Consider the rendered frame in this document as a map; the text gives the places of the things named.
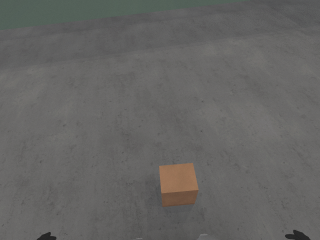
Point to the right robot hand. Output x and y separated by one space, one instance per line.
297 236

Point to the carton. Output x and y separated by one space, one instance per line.
178 184

